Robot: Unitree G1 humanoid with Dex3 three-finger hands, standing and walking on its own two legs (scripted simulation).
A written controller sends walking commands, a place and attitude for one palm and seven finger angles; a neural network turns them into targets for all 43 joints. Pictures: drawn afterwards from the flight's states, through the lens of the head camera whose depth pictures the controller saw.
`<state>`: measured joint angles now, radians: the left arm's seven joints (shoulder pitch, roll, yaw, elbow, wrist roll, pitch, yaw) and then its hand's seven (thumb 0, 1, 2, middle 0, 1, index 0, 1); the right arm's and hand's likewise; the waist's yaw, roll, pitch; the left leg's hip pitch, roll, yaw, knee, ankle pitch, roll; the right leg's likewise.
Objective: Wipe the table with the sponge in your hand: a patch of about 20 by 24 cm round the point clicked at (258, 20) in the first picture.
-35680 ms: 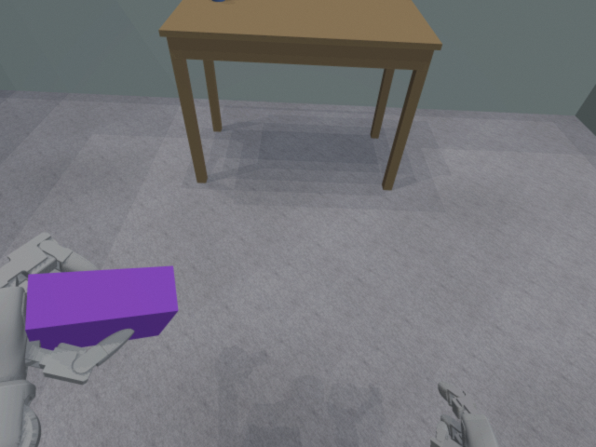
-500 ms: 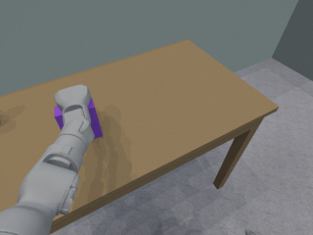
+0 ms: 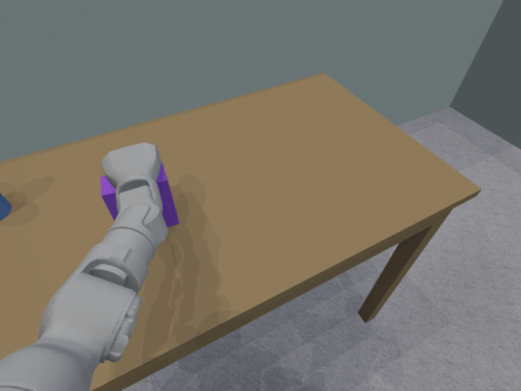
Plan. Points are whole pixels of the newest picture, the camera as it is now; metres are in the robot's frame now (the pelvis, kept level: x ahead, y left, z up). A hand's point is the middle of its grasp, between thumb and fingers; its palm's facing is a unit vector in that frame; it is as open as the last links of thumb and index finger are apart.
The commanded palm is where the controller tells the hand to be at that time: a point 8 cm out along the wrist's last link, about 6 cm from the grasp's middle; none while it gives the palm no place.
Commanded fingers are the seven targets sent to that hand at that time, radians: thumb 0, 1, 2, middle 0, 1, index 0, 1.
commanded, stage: wipe back along the third lane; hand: left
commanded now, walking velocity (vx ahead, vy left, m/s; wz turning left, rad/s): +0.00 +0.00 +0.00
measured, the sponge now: (145, 209) +0.43 +0.22 +0.02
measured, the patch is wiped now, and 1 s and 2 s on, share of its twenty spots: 0.95 1.00 1.00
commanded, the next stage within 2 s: slide back across to the middle lane in 1.40 s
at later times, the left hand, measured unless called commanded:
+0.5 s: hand (152, 205) +0.40 +0.19 +0.08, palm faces +0.00 -0.05 -1.00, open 9.4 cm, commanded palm +0.35 +0.17 +0.12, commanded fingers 0.00 0.10 1.30 -1.20 -1.60 -1.20 -1.60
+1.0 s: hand (164, 234) +0.34 +0.15 +0.08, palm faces +0.03 -0.07 -1.00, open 9.4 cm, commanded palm +0.30 +0.14 +0.12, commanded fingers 0.00 0.10 1.30 -1.20 -1.60 -1.20 -1.60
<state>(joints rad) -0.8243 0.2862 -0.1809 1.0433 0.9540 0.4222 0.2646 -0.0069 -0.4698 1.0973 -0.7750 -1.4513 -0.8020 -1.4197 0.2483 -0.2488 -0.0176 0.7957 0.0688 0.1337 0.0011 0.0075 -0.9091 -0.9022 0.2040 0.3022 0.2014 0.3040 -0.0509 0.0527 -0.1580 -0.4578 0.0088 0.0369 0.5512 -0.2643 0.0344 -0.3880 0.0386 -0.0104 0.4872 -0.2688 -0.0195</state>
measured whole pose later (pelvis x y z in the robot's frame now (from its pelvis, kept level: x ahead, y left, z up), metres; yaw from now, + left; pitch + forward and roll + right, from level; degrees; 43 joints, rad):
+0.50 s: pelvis +0.01 +0.00 +0.00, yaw +3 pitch +6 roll -1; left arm -0.68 0.13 -0.39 0.79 0.94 0.61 0.22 -0.02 -0.45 1.09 -0.76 -1.47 -0.78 -1.44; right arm 0.05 -0.22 0.01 0.71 0.08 0.21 0.04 0.01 -0.91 -0.90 0.20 0.30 0.20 0.30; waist 0.04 0.05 -0.16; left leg -0.37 -0.02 0.00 0.54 -0.28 0.04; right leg -0.28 0.01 -0.05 0.49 -0.30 -0.02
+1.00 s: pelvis +0.00 -0.03 +0.00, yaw +1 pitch +1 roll +0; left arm -0.37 0.22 -0.39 0.42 0.95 0.63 0.15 0.01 -0.45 1.09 -0.75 -1.47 -0.78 -1.45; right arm 0.03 -0.27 0.02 0.68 0.10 0.24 0.03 0.01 -0.91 -0.90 0.20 0.30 0.20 0.30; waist 0.04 0.08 -0.12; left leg -0.24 0.02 0.01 0.48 -0.25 -0.01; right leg -0.19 0.05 -0.03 0.47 -0.29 -0.06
